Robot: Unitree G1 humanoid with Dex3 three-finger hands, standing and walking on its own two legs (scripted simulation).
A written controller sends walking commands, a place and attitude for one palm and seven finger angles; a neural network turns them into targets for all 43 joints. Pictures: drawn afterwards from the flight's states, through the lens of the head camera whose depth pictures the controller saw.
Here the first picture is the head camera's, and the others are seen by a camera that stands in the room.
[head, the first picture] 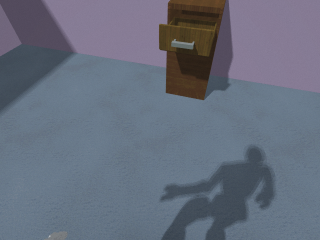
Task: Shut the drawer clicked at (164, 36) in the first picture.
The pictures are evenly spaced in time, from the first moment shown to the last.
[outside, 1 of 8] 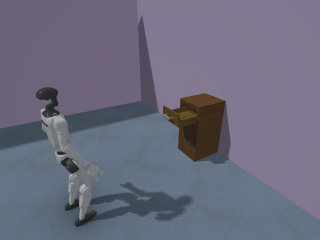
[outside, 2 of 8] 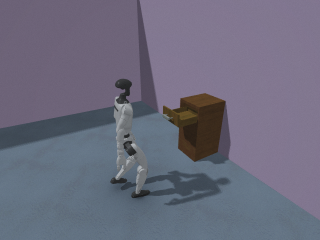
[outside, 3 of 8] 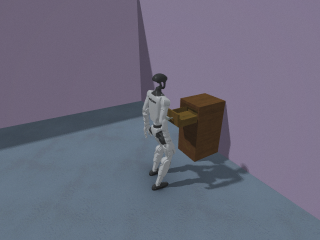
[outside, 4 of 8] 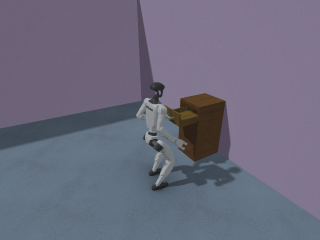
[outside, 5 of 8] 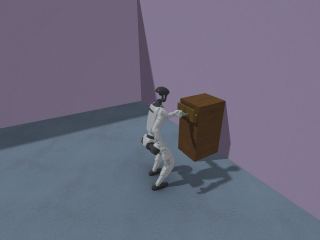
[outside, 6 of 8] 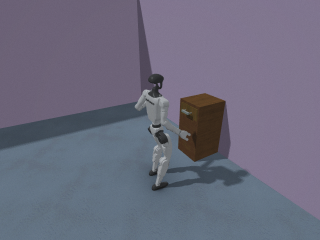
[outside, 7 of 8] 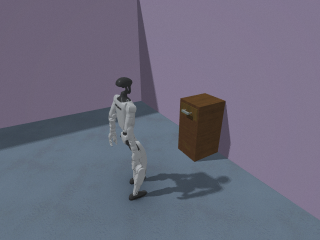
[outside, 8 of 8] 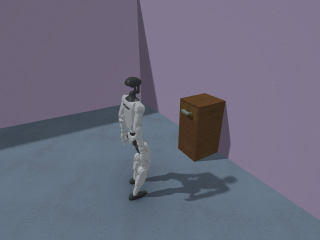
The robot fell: no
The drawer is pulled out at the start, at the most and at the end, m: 0.29 0.29 0.00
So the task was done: yes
